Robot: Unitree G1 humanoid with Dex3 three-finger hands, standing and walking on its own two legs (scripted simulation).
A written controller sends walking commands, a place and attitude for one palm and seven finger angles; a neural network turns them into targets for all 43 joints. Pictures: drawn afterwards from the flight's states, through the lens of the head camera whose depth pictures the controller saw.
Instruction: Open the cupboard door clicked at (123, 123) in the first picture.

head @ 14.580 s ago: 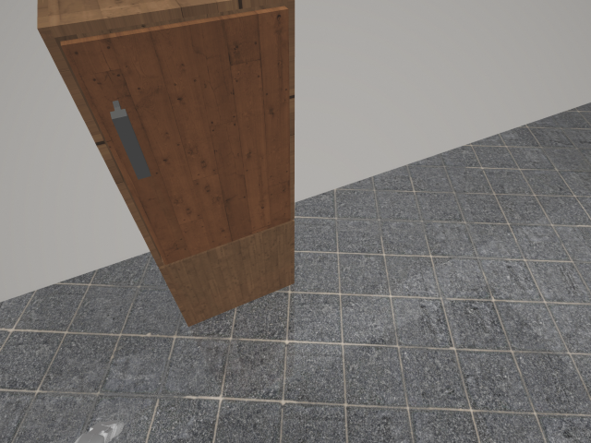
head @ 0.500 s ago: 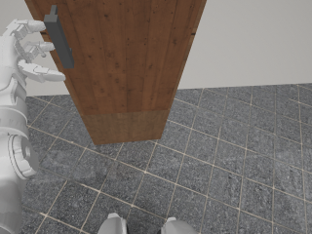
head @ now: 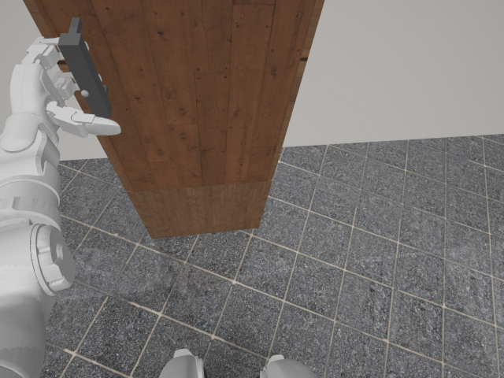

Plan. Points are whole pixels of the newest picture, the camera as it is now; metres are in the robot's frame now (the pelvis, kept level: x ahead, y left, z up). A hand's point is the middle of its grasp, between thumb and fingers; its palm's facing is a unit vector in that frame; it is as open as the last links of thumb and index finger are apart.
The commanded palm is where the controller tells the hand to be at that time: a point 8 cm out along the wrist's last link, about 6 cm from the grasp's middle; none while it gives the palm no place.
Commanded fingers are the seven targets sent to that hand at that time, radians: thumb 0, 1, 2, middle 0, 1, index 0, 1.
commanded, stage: slide the fingers in behind the handle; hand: left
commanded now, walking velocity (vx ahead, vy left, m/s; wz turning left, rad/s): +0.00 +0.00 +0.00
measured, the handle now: (90, 70) +0.57 +0.20 +0.12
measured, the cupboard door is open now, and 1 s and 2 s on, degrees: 0 0 4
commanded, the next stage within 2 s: close the thumb around the handle in 0.78 s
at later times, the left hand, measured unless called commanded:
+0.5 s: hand (105, 94) +0.52 +0.17 +0.11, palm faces +0.05 -1.00 -0.01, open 14.0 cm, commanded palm +0.50 +0.22 +0.11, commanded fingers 0.00 -0.50 0.30 -0.30 -1.20 -0.30 -1.20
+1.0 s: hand (101, 96) +0.51 +0.18 +0.12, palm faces +0.04 -1.00 +0.00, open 13.7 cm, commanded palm +0.49 +0.22 +0.11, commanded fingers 0.00 -0.11 0.47 -0.33 -1.24 -0.33 -1.24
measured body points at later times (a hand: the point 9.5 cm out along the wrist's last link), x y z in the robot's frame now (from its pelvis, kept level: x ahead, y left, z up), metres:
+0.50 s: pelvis +0.01 +0.00 +0.00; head +0.11 +0.01 +0.44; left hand +0.52 +0.23 +0.12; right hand +0.00 -0.27 -0.11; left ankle +0.03 +0.10 -0.69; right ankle -0.03 -0.11 -0.69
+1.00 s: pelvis +0.00 +0.00 +0.00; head +0.10 +0.01 +0.44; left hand +0.51 +0.23 +0.12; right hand -0.01 -0.27 -0.11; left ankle +0.03 +0.10 -0.69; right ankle -0.03 -0.11 -0.69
